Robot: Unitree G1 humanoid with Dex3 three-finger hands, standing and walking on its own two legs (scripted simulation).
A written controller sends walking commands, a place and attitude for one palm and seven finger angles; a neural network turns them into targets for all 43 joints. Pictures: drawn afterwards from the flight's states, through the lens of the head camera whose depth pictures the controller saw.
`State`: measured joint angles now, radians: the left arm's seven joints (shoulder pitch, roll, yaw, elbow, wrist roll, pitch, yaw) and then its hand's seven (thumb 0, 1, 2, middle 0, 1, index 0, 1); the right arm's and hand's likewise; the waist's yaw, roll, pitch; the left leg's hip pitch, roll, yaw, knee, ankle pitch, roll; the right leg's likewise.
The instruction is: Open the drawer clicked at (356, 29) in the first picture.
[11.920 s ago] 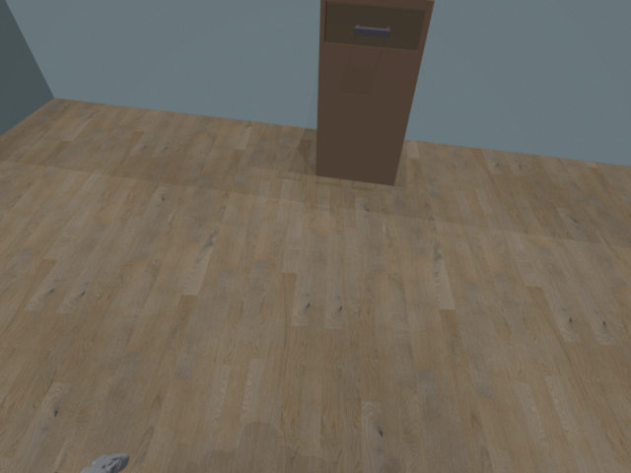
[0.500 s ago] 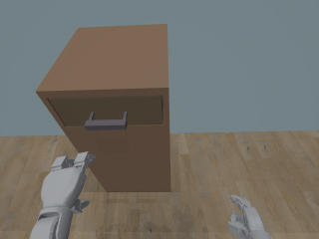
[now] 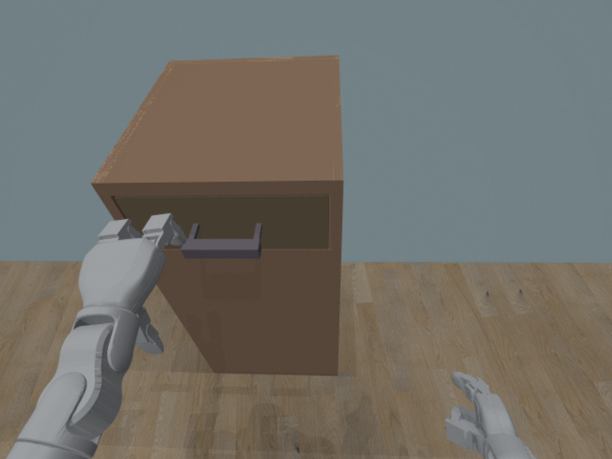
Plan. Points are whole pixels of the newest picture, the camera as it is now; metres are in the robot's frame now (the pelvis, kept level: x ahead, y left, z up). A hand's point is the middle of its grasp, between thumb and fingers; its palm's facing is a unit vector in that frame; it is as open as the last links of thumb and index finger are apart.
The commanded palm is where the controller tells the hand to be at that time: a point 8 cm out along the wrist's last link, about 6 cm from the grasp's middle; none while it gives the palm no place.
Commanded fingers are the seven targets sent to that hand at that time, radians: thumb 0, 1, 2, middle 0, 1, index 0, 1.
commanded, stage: raise the hand with hooked fingers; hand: left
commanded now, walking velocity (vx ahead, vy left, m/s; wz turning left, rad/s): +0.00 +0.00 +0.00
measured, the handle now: (224, 238) +0.46 +0.21 -0.01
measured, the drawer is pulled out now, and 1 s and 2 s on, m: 0.00 0.00 0.00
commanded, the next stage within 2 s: move the hooked fingers above the handle in 0.52 s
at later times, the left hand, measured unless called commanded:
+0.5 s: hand (136, 292) +0.28 +0.24 +0.10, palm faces +0.10 -0.09 -0.99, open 13.8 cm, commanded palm +0.25 +0.25 +0.16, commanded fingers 0.00 -0.50 0.30 -0.30 -1.20 -0.30 -1.20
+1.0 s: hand (155, 270) +0.32 +0.24 +0.09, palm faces +0.06 -0.08 -1.00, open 13.9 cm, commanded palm +0.29 +0.24 +0.14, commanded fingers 0.00 -0.50 0.30 -0.30 -1.20 -0.30 -1.20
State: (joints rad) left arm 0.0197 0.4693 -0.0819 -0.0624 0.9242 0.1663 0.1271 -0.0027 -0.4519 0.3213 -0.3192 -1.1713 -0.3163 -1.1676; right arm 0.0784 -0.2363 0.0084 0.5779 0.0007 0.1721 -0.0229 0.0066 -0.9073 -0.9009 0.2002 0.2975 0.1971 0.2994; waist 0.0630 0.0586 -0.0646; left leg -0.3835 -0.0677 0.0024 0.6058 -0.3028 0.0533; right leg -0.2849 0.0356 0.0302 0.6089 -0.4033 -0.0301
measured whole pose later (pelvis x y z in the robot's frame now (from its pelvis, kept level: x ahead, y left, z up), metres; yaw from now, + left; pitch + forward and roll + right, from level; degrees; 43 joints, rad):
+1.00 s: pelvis -0.02 -0.01 +0.00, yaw +1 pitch +5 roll +0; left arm -0.20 0.48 -0.08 0.20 0.93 0.06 0.12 0.00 -0.49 0.30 -0.32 -1.20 -0.32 -1.20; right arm 0.14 -0.25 0.00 0.63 0.02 0.14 -0.04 0.01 -0.91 -0.90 0.20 0.30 0.20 0.30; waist 0.06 0.05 -0.04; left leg -0.39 -0.06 -0.01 0.56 -0.25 0.04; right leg -0.29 0.04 0.01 0.57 -0.36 -0.04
